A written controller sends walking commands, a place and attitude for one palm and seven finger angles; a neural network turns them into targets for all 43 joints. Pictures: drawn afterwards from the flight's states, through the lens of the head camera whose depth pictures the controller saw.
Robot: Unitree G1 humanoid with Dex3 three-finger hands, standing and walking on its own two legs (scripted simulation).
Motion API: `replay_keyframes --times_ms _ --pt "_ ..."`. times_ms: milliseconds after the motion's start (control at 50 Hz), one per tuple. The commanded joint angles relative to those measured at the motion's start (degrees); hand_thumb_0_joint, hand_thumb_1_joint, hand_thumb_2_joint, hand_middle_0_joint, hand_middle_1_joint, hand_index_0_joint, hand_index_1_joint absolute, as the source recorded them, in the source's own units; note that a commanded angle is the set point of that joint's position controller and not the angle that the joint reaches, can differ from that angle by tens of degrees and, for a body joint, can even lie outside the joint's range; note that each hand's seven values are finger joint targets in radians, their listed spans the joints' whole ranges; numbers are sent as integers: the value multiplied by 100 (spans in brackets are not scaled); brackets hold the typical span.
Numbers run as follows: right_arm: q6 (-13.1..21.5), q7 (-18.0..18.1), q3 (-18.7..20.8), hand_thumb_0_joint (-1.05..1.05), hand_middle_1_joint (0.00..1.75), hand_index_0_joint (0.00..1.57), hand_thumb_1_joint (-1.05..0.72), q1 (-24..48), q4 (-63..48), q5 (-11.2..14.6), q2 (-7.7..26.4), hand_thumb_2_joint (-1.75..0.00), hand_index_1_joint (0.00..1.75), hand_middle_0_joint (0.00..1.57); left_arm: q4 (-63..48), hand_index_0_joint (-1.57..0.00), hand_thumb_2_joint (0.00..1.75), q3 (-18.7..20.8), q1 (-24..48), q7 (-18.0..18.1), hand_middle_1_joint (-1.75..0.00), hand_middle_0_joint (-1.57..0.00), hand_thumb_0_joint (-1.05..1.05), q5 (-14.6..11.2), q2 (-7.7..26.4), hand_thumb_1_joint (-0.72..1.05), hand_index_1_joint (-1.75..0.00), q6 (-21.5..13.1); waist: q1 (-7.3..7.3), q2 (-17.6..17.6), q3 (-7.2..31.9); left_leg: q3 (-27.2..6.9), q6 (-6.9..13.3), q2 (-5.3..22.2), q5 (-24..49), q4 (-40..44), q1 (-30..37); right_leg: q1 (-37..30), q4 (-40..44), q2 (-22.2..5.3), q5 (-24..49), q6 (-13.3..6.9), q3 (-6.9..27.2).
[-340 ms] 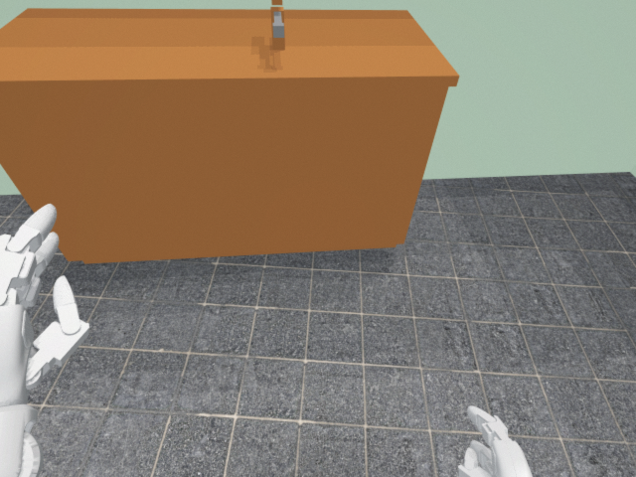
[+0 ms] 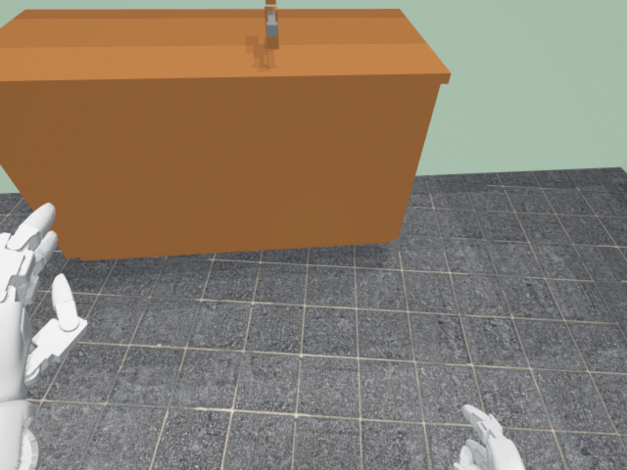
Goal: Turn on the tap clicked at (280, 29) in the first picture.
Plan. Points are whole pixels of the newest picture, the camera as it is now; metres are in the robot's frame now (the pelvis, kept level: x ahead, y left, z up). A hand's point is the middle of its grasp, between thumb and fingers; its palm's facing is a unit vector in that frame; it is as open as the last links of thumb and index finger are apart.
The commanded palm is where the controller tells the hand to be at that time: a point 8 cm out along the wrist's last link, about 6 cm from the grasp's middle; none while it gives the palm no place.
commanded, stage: look at it before walking up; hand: left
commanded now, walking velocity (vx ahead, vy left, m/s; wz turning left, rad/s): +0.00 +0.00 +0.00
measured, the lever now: (272, 29) +1.09 +0.18 +0.13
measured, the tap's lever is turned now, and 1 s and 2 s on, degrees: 0 0 0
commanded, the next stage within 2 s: walk to a spot facing it in 0.06 s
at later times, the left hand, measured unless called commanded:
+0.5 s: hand (97, 300) +0.24 +0.24 +0.16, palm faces +0.46 -0.81 -0.37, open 7.4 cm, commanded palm +0.19 +0.27 +0.18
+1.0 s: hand (182, 186) +0.40 +0.20 +0.17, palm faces +0.39 -0.76 -0.52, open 7.4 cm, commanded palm +0.34 +0.24 +0.18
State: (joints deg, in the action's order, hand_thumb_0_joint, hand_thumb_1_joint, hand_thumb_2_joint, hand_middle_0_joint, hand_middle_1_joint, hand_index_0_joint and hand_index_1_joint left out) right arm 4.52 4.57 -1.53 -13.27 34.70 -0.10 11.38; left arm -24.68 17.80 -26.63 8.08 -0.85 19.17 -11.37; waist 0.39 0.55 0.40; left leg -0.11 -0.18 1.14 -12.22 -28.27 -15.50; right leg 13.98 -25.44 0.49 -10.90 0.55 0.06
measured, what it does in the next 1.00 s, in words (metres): walks ahead: right foot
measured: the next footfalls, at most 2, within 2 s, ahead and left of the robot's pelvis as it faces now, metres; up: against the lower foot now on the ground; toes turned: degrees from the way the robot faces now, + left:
right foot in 1.00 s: +0.33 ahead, -0.14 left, +0.00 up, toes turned -9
left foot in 1.40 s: +0.38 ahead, +0.09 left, +0.00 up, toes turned +14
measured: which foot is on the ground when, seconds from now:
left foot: down 0.00-1.00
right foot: down 0.00-0.64, up 0.66-0.98, down 1.00-1.00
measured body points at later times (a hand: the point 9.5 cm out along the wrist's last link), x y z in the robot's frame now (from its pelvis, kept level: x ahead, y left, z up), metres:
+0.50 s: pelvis +0.03 -0.01 -0.01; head +0.02 -0.01 +0.43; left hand +0.21 +0.28 +0.18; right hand +0.18 -0.24 -0.11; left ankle +0.03 +0.12 -0.74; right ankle +0.03 -0.13 -0.74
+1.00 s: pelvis +0.19 -0.04 -0.02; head +0.22 -0.05 +0.43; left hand +0.38 +0.24 +0.20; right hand +0.34 -0.24 -0.12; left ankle +0.07 +0.11 -0.74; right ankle +0.29 -0.14 -0.74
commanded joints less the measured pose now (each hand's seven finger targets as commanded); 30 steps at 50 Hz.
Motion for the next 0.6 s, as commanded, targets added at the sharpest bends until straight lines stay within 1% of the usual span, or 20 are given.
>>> replay_keyframes --times_ms 0,160,180,200,240,260,280,320,340,360,400,420,440,460,480,500,520,540,560,580 --pt "316 34 277 0 30 20 -90 582 -903 15 675 -90 30 20 -1128 -20 90 624 416 112 -30 -20 0 -19 901 90 -30 -347 -11 152 449 -173 74 272 -134 671 -278 -402 394 -242 -29 -30 260" --pt "331 35 292 0 30 20 -90 586 -877 7 684 -90 30 20 -1249 -20 90 633 480 117 -30 -20 0 -15 929 90 -30 -367 -18 218 603 -161 75 286 -120 617 -198 -464 302 -276 -49 -44 236" --pt "327 36 309 0 30 20 -90 574 -871 4 697 -90 30 20 -1247 -20 90 621 453 118 -30 -20 0 -21 927 90 -30 -362 -27 175 685 -177 131 312 -501 582 -181 -434 209 -300 -394 -88 274" --pt "308 50 317 0 30 20 -90 596 -880 -10 704 -90 30 20 -1283 -20 90 624 475 128 -30 -20 0 -26 943 90 -30 -351 -38 223 616 -211 202 341 -1082 578 -257 -280 184 -338 -949 -132 333" --pt "275 95 331 0 30 20 -90 622 -909 -18 722 -90 30 20 -1314 -20 90 643 530 156 -30 -20 0 -7 937 90 -30 -307 -60 304 323 -372 309 410 -2246 628 -483 134 171 -360 -2037 -209 390" --pt "252 115 304 0 30 20 -90 596 -900 -31 709 -90 30 20 -1306 -20 90 608 562 181 -30 -20 0 28 893 90 -30 -290 -90 327 167 -546 367 469 -2524 678 -647 233 54 -334 -2262 -241 346" --pt "251 127 307 0 30 20 -90 599 -897 -27 715 -90 30 20 -1281 -20 90 594 577 192 -30 -20 0 39 854 90 -30 -281 -107 431 52 -678 431 548 -2562 677 -645 361 -89 -300 -2221 -271 322" --pt "258 151 307 0 30 20 -90 541 -829 -37 724 -90 30 20 -1305 -20 90 662 619 225 -30 -20 0 45 894 90 -30 -304 -130 502 150 -1009 560 771 -2078 641 -487 316 -507 -239 -1691 -265 135" --pt "264 161 314 0 30 20 -90 554 -810 -38 729 -90 30 20 -1271 -20 90 721 656 229 -30 -20 0 39 950 90 -30 -307 -122 587 212 -1063 587 849 -1959 607 -427 338 -618 -232 -1627 -233 54" --pt "251 159 307 0 30 20 -90 547 -798 -40 711 -90 30 20 -1136 -20 90 684 560 222 -30 -20 0 49 885 90 -30 -307 -107 537 201 -1079 600 882 -2028 594 -595 203 -575 -255 -1701 -227 53" --pt "233 138 302 0 30 20 -90 559 -819 -36 688 -90 30 20 -1115 -20 90 603 626 196 -30 -20 0 75 844 90 -30 -303 -105 362 -55 -687 495 637 -2256 235 -1022 143 -227 -466 -2052 -361 411" --pt "241 120 297 0 30 20 -90 545 -811 -38 671 -90 30 20 -1162 -20 90 602 729 193 -30 -20 0 83 880 90 -30 -323 -112 51 -141 -401 401 439 -2187 -100 -1278 29 -3 -688 -2233 -507 794" --pt "260 101 297 0 30 20 -90 560 -794 -37 665 -90 30 20 -1214 -20 90 657 849 193 -30 -20 0 82 972 90 -30 -337 -93 -329 -188 -78 300 224 -1975 -609 -1556 -150 262 -1000 -2384 -689 1304" --pt "273 77 270 0 30 20 -90 567 -760 -39 588 -90 30 20 -1196 -20 90 697 930 210 -30 -20 0 90 1082 90 -30 -373 -73 -817 -195 195 210 45 -1722 -1236 -1754 -307 569 -1420 -2496 -905 1919" --pt "279 52 291 0 30 20 -90 549 -727 -7 572 -90 30 20 -1185 -20 90 717 966 240 -30 -20 0 90 1119 90 -30 -402 -54 -1089 -99 384 117 7 -1458 -1762 -1780 -552 777 -1832 -2339 -1158 2377" --pt "289 49 285 0 30 20 -90 630 -744 -4 576 -90 30 20 -1210 -20 90 761 943 270 -30 -20 0 84 1172 90 -30 -433 7 -1063 -147 365 77 90 -1490 -1948 -1947 -812 786 -2014 -1644 -1345 2500" --pt "283 37 268 0 30 20 -90 632 -739 -9 570 -90 30 20 -1323 -20 90 827 904 285 -30 -20 0 79 1225 90 -30 -474 38 -907 -116 341 74 212 -1575 -1794 -1935 -976 642 -2057 -896 -1410 2254" --pt "268 32 253 0 30 20 -90 636 -728 -16 563 -90 30 20 -1368 -20 90 939 823 291 -30 -20 0 82 1289 90 -30 -473 20 -716 -14 352 102 269 -1538 -1368 -1544 -849 365 -1950 -325 -1326 1905" --pt "232 26 214 0 30 20 -90 555 -728 -43 479 -90 30 20 -1464 -20 90 931 706 285 -30 -20 0 54 1200 90 -30 -491 -53 -575 120 540 109 207 -1114 -666 -825 -606 2 -1649 99 -1113 1263" --pt "211 37 233 0 30 20 -90 453 -738 -42 481 -90 30 20 -1581 -20 90 954 622 276 -30 -20 0 5 1173 90 -30 -487 -167 -364 396 670 132 62 -412 28 155 -236 -772 -1229 355 -806 664"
